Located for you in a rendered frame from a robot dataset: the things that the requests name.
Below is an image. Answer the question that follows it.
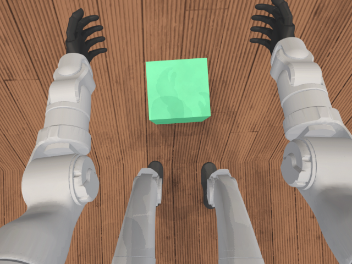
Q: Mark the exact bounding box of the carton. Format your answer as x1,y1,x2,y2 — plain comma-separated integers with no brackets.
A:
146,58,211,124

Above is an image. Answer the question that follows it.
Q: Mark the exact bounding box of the robot left upper arm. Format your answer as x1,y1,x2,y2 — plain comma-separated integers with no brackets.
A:
0,153,99,264

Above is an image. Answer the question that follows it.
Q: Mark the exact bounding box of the right robot shin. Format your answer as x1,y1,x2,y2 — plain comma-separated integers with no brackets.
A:
209,169,238,184

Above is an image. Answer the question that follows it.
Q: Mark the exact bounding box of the left robot hand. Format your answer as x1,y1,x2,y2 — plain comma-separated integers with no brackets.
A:
65,8,107,63

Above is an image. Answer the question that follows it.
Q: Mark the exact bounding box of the robot left thigh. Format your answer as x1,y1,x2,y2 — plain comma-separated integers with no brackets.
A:
111,173,162,264

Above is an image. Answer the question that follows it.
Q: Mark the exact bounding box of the robot right upper arm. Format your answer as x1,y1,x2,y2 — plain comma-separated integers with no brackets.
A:
280,136,352,264

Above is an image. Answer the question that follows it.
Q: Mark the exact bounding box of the robot left forearm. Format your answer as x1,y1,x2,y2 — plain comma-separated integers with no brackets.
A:
21,53,96,203

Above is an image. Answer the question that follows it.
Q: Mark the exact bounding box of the right robot hand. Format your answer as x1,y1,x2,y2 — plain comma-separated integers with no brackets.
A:
250,0,295,55

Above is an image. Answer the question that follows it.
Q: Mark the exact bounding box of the robot right forearm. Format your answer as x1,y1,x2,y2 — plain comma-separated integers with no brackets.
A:
270,37,352,141

